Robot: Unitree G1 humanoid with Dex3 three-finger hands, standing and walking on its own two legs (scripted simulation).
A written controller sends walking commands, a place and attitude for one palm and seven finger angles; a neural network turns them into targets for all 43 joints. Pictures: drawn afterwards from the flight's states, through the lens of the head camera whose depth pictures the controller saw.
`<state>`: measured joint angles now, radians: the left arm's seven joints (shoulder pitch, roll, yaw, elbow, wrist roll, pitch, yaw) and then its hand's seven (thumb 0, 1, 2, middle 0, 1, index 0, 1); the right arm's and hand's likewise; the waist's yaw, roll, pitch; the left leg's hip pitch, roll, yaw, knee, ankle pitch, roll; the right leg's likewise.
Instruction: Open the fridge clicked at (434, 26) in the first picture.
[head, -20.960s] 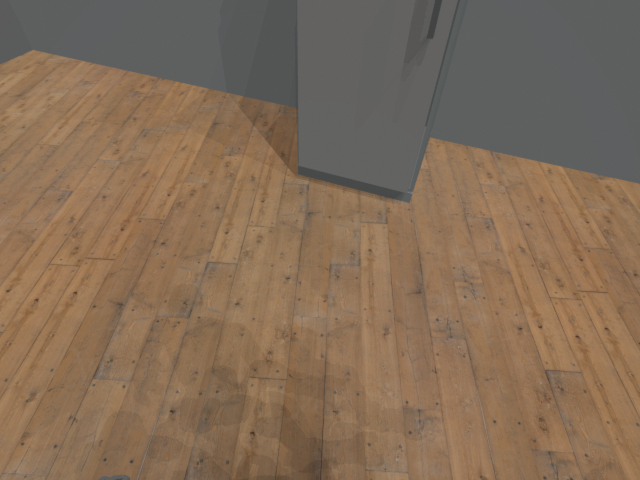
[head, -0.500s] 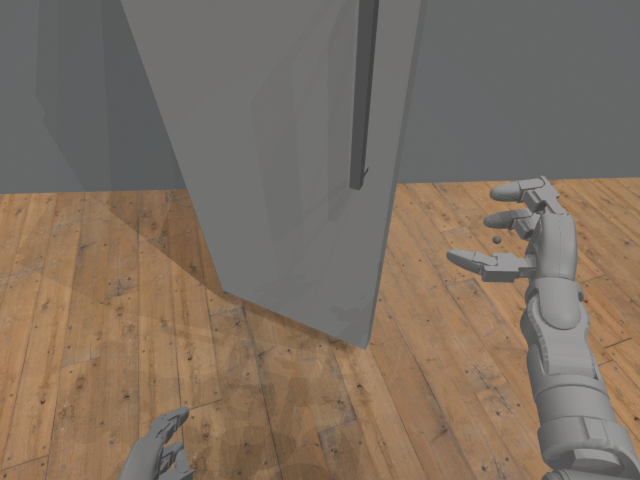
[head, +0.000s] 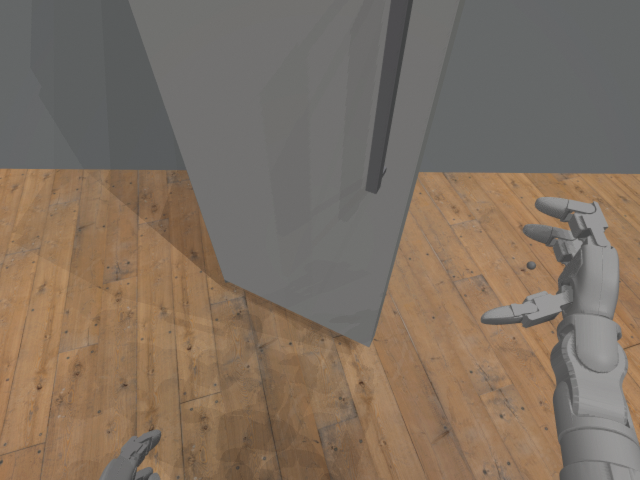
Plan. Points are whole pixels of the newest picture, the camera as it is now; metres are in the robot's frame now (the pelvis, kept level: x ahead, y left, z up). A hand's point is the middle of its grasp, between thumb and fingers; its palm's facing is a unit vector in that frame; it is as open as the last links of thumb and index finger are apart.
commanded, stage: slip the hand off the handle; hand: right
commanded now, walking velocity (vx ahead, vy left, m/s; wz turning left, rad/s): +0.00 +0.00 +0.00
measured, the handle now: (394, 72) +0.57 -0.05 +0.22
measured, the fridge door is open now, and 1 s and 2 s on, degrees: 27 27 27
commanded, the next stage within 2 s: draw the hand back to the body in 1.12 s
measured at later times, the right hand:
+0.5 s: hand (579, 256) +0.37 -0.28 +0.11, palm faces +0.24 +0.96 -0.14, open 14.7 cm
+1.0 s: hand (633, 319) +0.29 -0.31 +0.10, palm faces +0.26 +0.95 -0.14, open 14.7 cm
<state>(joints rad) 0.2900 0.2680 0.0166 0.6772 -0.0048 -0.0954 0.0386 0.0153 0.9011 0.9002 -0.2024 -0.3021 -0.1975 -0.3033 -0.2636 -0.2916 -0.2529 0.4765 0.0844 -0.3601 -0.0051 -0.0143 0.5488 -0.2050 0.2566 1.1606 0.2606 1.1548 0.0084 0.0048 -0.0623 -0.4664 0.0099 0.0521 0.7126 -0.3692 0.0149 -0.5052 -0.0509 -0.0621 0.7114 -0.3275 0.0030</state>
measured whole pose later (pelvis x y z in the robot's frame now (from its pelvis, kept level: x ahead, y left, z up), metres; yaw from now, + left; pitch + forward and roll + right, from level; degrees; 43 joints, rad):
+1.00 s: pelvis -0.02 -0.02 -0.01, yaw -1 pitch +6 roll +2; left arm 0.26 0.26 -0.03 0.61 -0.03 -0.10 0.08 0.01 0.90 0.90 -0.20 -0.30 -0.20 -0.30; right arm -0.15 -0.39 -0.38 0.42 0.20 -0.33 0.21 -0.01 0.55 -0.20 0.25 1.15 0.26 1.15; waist -0.02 -0.01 -0.08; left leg -0.49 0.03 0.07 0.76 -0.37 -0.01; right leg -0.56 -0.04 -0.04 0.80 -0.34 -0.02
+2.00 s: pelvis -0.01 -0.05 +0.02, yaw -2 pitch -2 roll +2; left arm 0.25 0.21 -0.08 0.61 0.00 -0.22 0.09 0.02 0.90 0.90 -0.20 -0.30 -0.20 -0.30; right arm 0.35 -0.32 -0.31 -0.28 0.10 -0.05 -0.03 -0.01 0.20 -0.38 0.24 0.95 0.24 0.94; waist -0.07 -0.02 -0.02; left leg -0.20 0.05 0.05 0.50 -0.27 -0.02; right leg -0.28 0.01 -0.06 0.56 -0.27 -0.06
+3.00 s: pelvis +0.02 +0.00 +0.03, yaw -1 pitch -3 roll +1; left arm 0.20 0.23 -0.02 0.63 0.01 -0.11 0.09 0.02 0.90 0.90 -0.20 -0.30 -0.20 -0.30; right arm 0.44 -0.34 -0.35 -0.37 0.07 -0.08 -0.08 0.01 -0.89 -0.90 0.21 0.31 0.21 0.30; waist -0.08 -0.06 -0.01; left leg -0.07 -0.01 0.07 0.37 -0.25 0.01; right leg -0.14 -0.04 -0.04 0.43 -0.23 0.00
